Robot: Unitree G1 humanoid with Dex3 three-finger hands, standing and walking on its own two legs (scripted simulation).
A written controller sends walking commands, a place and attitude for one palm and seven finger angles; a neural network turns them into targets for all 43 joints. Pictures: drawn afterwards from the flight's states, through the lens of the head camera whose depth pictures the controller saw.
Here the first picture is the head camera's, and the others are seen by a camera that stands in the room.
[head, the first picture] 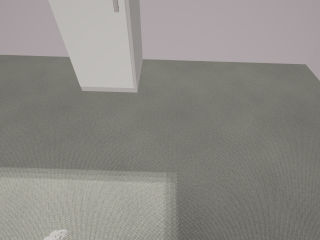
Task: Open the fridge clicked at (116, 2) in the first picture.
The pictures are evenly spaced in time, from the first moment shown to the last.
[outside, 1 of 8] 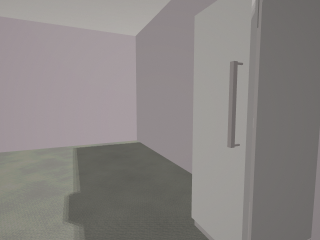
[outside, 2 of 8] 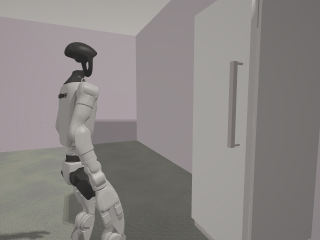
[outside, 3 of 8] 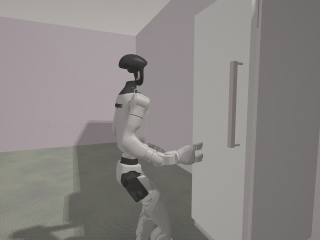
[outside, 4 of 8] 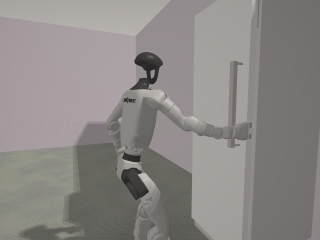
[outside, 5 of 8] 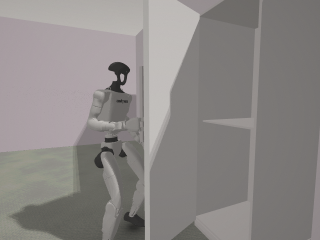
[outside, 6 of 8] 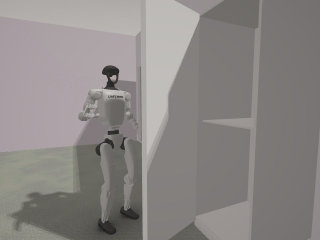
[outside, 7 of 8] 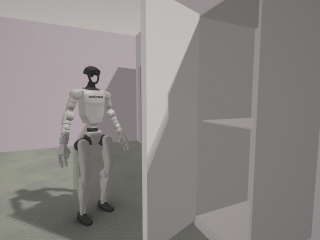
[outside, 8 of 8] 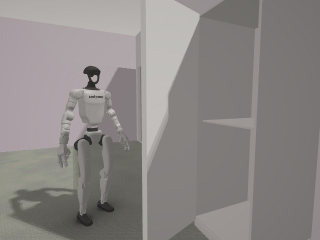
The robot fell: no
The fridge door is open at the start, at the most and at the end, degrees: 0 79 70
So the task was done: yes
